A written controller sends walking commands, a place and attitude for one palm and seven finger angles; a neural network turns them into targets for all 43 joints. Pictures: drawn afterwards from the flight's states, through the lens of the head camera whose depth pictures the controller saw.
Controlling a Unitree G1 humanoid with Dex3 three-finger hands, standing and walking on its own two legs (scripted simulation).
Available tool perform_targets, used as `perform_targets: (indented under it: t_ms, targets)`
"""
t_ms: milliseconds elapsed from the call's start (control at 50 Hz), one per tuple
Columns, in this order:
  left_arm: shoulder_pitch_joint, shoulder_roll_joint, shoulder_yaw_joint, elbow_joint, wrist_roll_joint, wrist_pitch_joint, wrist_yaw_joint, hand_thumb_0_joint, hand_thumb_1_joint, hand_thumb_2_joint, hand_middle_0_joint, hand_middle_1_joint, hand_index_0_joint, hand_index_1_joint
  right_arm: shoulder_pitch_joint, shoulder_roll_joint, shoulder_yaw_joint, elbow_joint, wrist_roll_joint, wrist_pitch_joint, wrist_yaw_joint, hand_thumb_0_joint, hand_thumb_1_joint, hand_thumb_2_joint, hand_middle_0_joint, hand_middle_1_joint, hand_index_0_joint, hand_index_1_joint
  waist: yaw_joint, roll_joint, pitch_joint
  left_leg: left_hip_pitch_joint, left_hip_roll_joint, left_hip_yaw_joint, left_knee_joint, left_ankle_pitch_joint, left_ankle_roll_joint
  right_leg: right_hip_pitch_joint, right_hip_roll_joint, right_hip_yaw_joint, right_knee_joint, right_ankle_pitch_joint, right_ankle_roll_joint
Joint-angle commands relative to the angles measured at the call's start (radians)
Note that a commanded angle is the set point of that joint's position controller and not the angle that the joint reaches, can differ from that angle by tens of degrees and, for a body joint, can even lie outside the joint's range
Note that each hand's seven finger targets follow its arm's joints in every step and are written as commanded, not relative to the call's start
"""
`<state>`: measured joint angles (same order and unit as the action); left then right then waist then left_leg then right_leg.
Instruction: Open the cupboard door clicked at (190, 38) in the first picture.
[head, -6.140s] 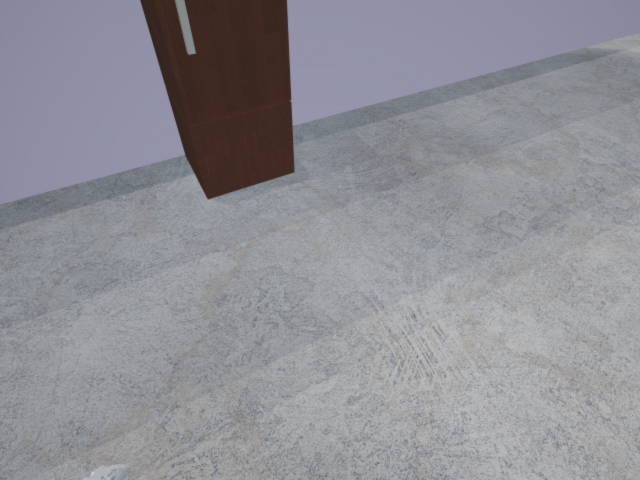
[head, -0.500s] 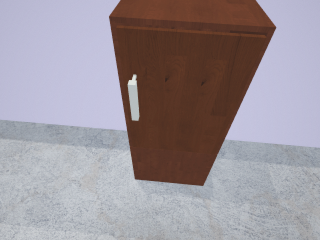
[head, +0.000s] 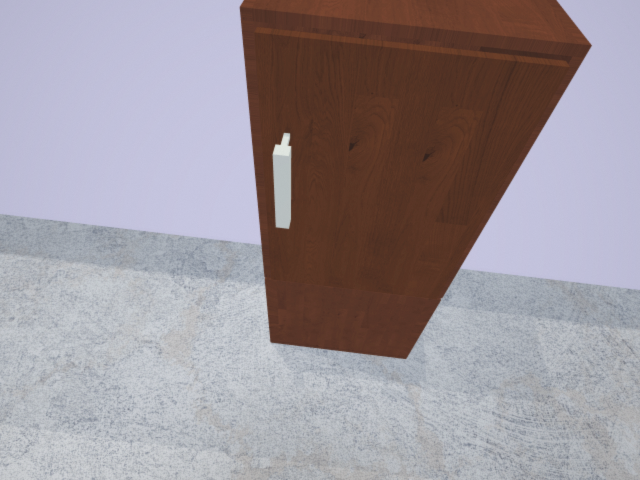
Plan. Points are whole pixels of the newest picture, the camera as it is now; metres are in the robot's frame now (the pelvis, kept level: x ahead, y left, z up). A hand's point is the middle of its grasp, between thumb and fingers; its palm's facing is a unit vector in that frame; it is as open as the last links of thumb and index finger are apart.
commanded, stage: come to a stop and stand still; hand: left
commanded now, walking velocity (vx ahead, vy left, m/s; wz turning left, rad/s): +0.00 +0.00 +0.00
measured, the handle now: (284, 182) +0.57 +0.10 +0.01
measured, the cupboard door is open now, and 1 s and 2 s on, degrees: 0 0 0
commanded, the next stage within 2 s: look again from close up in 0.66 s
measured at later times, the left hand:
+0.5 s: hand out of the picture -0.04 +0.13 -0.17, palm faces +0.03 -0.99 -0.17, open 7.3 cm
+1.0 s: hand out of the picture -0.01 +0.16 -0.17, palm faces +0.05 -0.97 -0.23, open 7.4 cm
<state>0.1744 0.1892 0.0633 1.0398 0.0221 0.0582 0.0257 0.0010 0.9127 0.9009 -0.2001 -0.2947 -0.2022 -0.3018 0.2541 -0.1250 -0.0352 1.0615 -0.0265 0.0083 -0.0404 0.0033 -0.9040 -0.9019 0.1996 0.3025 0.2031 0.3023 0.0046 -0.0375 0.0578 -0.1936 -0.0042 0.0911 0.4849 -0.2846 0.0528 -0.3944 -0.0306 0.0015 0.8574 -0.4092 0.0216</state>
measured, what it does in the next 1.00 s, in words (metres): steps on the spot: right foot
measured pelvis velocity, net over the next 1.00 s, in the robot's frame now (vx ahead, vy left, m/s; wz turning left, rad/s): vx -0.03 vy -0.02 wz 0.02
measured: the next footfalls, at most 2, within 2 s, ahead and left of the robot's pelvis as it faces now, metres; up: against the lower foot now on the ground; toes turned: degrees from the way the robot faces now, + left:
right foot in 0.16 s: +0.00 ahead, -0.13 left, +0.00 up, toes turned -3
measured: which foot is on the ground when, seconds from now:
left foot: down 0.00-1.00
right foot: up 0.00-0.14, down 0.16-1.00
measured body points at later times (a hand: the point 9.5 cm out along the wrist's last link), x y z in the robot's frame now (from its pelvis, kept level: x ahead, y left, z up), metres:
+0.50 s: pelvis -0.03 -0.03 +0.01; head -0.03 -0.03 +0.46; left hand -0.04 +0.18 -0.16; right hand -0.05 -0.24 -0.16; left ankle -0.01 +0.09 -0.74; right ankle -0.04 -0.13 -0.74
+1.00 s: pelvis -0.03 -0.02 +0.00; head -0.05 -0.03 +0.45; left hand -0.01 +0.21 -0.15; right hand +0.00 -0.26 -0.16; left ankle -0.01 +0.09 -0.74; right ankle -0.04 -0.13 -0.74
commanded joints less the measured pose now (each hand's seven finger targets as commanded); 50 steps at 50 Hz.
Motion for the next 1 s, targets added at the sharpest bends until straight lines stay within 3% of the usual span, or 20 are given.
perform_targets:
  t_ms: [0, 20, 60, 100, 120, 140, 160, 180, 220, 340, 420, 720, 740, 760, 780, 800, 840, 860, 900, 980]
  targets:
    - [0.023, 0.024, -0.015, -0.03, -0.01, -0.025, 0.004, 0.0, 0.9, 0.9, -0.2, -0.3, -0.2, -0.3, 0.043, -0.145, -0.022, -0.02, 0.01, -0.023, -0.014, 0.0, -0.9, -0.9, 0.2, 0.3, 0.2, 0.3, -0.015, 0.174, -0.069, 0.164, 0.247, -0.195, -0.171, 0.599, 0.112, 0.008, -0.025, -0.016, -0.106, -0.025, 0.013]
    - [0.013, 0.024, -0.02, -0.027, -0.011, -0.027, 0.005, 0.0, 0.9, 0.9, -0.2, -0.3, -0.2, -0.3, 0.063, -0.149, -0.023, -0.007, 0.01, -0.022, -0.014, 0.0, -0.9, -0.9, 0.2, 0.3, 0.2, 0.3, -0.027, 0.18, -0.077, 0.183, 0.248, -0.204, -0.163, 0.626, 0.113, 0.032, -0.025, -0.022, -0.167, -0.032, 0.012]
    - [0.042, 0.025, -0.025, -0.008, -0.014, -0.034, 0.008, 0.0, 0.9, 0.9, -0.2, -0.3, -0.2, -0.3, 0.071, -0.154, -0.024, 0.01, 0.013, -0.021, -0.009, 0.0, -0.9, -0.9, 0.2, 0.3, 0.2, 0.3, -0.02, 0.156, -0.086, 0.192, 0.237, -0.204, -0.14, 0.651, 0.098, 0.105, -0.021, -0.034, -0.328, 0.038, 0.006]
    - [0.119, 0.036, -0.032, 0.033, -0.013, -0.047, 0.013, 0.0, 0.9, 0.9, -0.2, -0.3, -0.2, -0.3, 0.057, -0.14, -0.019, 0.017, 0.023, -0.025, -0.006, 0.0, -0.9, -0.9, 0.2, 0.3, 0.2, 0.3, 0.005, 0.105, -0.088, 0.133, 0.19, -0.172, -0.098, 0.516, 0.041, 0.232, -0.043, -0.022, -0.526, 0.257, -0.002]
    - [0.129, 0.06, -0.033, 0.047, -0.011, -0.056, 0.018, 0.0, 0.9, 0.9, -0.2, -0.3, -0.2, -0.3, 0.059, -0.113, -0.014, 0.018, 0.029, -0.027, -0.002, 0.0, -0.9, -0.9, 0.2, 0.3, 0.2, 0.3, -0.009, 0.045, -0.079, 0.068, 0.149, -0.14, -0.082, 0.396, -0.003, 0.283, -0.098, 0.047, -0.532, 0.39, -0.026]
    - [0.113, 0.078, -0.036, 0.049, -0.013, -0.061, 0.02, 0.0, 0.9, 0.9, -0.2, -0.3, -0.2, -0.3, 0.057, -0.098, -0.007, 0.018, 0.031, -0.027, 0.003, 0.0, -0.9, -0.9, 0.2, 0.3, 0.2, 0.3, -0.02, 0.031, -0.059, 0.034, 0.122, -0.126, -0.108, 0.31, -0.025, 0.288, -0.14, 0.062, -0.507, 0.489, -0.046]
    - [0.106, 0.073, -0.036, 0.052, -0.013, -0.065, 0.018, 0.0, 0.9, 0.9, -0.2, -0.3, -0.2, -0.3, 0.049, -0.095, -0.003, 0.024, 0.025, -0.019, 0.003, 0.0, -0.9, -0.9, 0.2, 0.3, 0.2, 0.3, -0.024, -0.032, -0.043, 0.051, 0.108, -0.113, -0.126, 0.23, -0.04, 0.239, -0.138, 0.075, -0.493, 0.456, -0.062]
    - [0.101, 0.068, -0.04, 0.054, -0.015, -0.067, 0.017, 0.0, 0.9, 0.9, -0.2, -0.3, -0.2, -0.3, 0.05, -0.104, -0.001, 0.032, 0.021, -0.014, 0.004, 0.0, -0.9, -0.9, 0.2, 0.3, 0.2, 0.3, -0.026, -0.08, -0.025, 0.072, 0.106, -0.108, -0.132, 0.188, -0.042, 0.196, -0.125, 0.076, -0.507, 0.394, -0.064]
    - [0.102, 0.049, -0.047, 0.055, -0.015, -0.063, 0.015, 0.0, 0.9, 0.9, -0.2, -0.3, -0.2, -0.3, 0.05, -0.107, 0.003, 0.044, 0.02, -0.015, 0.006, 0.0, -0.9, -0.9, 0.2, 0.3, 0.2, 0.3, -0.023, -0.046, 0.026, 0.073, 0.11, -0.11, -0.162, 0.146, -0.035, 0.147, -0.103, 0.07, -0.537, 0.26, -0.053]
    - [0.142, 0.048, -0.048, 0.065, -0.016, -0.063, 0.016, 0.0, 0.9, 0.9, -0.2, -0.3, -0.2, -0.3, 0.067, -0.095, 0.015, 0.069, 0.02, -0.013, 0.01, 0.0, -0.9, -0.9, 0.2, 0.3, 0.2, 0.3, -0.013, -0.002, 0.052, 0.039, 0.102, -0.105, -0.176, 0.071, -0.036, 0.138, -0.091, 0.077, -0.576, 0.131, -0.051]
    - [0.166, 0.036, -0.048, 0.069, -0.018, -0.064, 0.015, 0.0, 0.9, 0.9, -0.2, -0.3, -0.2, -0.3, 0.086, -0.081, 0.018, 0.079, 0.017, -0.012, 0.007, 0.0, -0.9, -0.9, 0.2, 0.3, 0.2, 0.3, -0.012, 0.027, 0.055, 0.027, 0.097, -0.102, -0.174, 0.056, -0.037, 0.124, -0.087, 0.084, -0.582, 0.101, -0.054]
    - [0.216, -0.007, -0.049, 0.084, -0.017, -0.073, 0.018, 0.0, 0.9, 0.9, -0.2, -0.3, -0.2, -0.3, 0.142, -0.046, 0.019, 0.095, 0.018, -0.021, -0.001, 0.0, -0.9, -0.9, 0.2, 0.3, 0.2, 0.3, -0.009, 0.027, 0.043, 0.018, 0.104, -0.101, -0.153, 0.097, -0.037, 0.138, -0.079, 0.073, -0.566, 0.158, -0.059]
    - [0.185, 0.2, -0.054, -0.018, 0.008, -0.102, 0.02, 0.0, 0.9, 0.9, -0.2, -0.3, -0.2, -0.3, 0.064, -0.206, 0.007, -0.043, 0.011, -0.034, 0.022, 0.0, -0.9, -0.9, 0.2, 0.3, 0.2, 0.3, -0.032, 0.01, 0.117, -0.039, 0.073, -0.136, -0.077, 0.218, -0.043, 0.135, -0.059, 0.031, -0.523, 0.322, -0.069]
    - [0.183, 0.122, -0.024, -0.011, -0.003, -0.11, 0.022, 0.0, 0.9, 0.9, -0.2, -0.3, -0.2, -0.3, 0.058, -0.179, -0.009, -0.063, 0.003, -0.057, 0.01, 0.0, -0.9, -0.9, 0.2, 0.3, 0.2, 0.3, -0.01, 0.074, -0.055, -0.016, 0.094, -0.12, -0.026, 0.201, -0.029, 0.187, -0.107, 0.073, -0.459, 0.331, -0.08]
    - [0.177, 0.119, -0.031, -0.024, -0.003, -0.113, 0.021, 0.0, 0.9, 0.9, -0.2, -0.3, -0.2, -0.3, 0.084, -0.153, -0.008, -0.061, 0.003, -0.062, 0.003, 0.0, -0.9, -0.9, 0.2, 0.3, 0.2, 0.3, -0.022, 0.077, -0.162, 0.007, 0.088, -0.128, 0.007, 0.236, -0.023, 0.243, -0.113, 0.074, -0.445, 0.401, -0.093]
    - [0.187, 0.093, -0.03, -0.027, -0.005, -0.109, 0.022, 0.0, 0.9, 0.9, -0.2, -0.3, -0.2, -0.3, 0.096, -0.132, -0.007, -0.062, 0.006, -0.057, 0.0, 0.0, -0.9, -0.9, 0.2, 0.3, 0.2, 0.3, -0.022, 0.041, -0.179, 0.001, 0.087, -0.116, 0.016, 0.218, -0.023, 0.246, -0.117, 0.081, -0.444, 0.404, -0.096]
    - [0.196, 0.07, -0.037, -0.034, -0.004, -0.096, 0.023, 0.0, 0.9, 0.9, -0.2, -0.3, -0.2, -0.3, 0.115, -0.108, 0.003, -0.069, 0.004, -0.042, 0.003, 0.0, -0.9, -0.9, 0.2, 0.3, 0.2, 0.3, -0.027, -0.016, -0.118, -0.044, 0.075, -0.102, 0.02, 0.163, -0.02, 0.223, -0.117, 0.084, -0.458, 0.363, -0.098]
    - [0.188, 0.069, -0.035, -0.041, -0.004, -0.09, 0.024, 0.0, 0.9, 0.9, -0.2, -0.3, -0.2, -0.3, 0.106, -0.111, -0.001, -0.07, 0.004, -0.033, 0.004, 0.0, -0.9, -0.9, 0.2, 0.3, 0.2, 0.3, -0.027, -0.034, -0.04, -0.069, 0.074, -0.097, 0.016, 0.128, -0.021, 0.173, -0.113, 0.079, -0.472, 0.291, -0.096]
    - [0.182, 0.088, -0.032, -0.059, -0.001, -0.086, 0.023, 0.0, 0.9, 0.9, -0.2, -0.3, -0.2, -0.3, 0.089, -0.133, -0.007, -0.082, 0.006, -0.028, 0.007, 0.0, -0.9, -0.9, 0.2, 0.3, 0.2, 0.3, -0.022, -0.002, 0.026, -0.082, 0.08, -0.106, -0.002, 0.14, -0.018, 0.128, -0.098, 0.077, -0.473, 0.258, -0.093]
    - [0.176, 0.104, -0.034, -0.074, -0.004, -0.083, 0.021, 0.0, 0.9, 0.9, -0.2, -0.3, -0.2, -0.3, 0.066, -0.156, -0.005, -0.089, 0.007, -0.03, 0.012, 0.0, -0.9, -0.9, 0.2, 0.3, 0.2, 0.3, -0.013, 0.028, 0.013, -0.061, 0.097, -0.116, -0.032, 0.187, -0.013, 0.15, -0.078, 0.051, -0.449, 0.293, -0.078]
